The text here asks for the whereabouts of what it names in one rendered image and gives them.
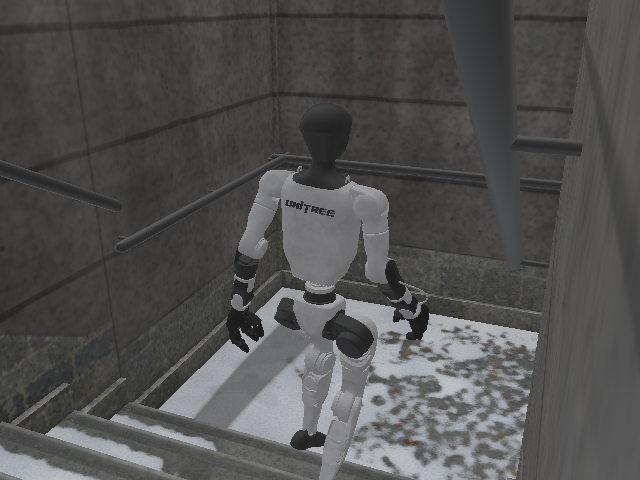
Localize stairs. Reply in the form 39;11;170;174
0;402;414;480

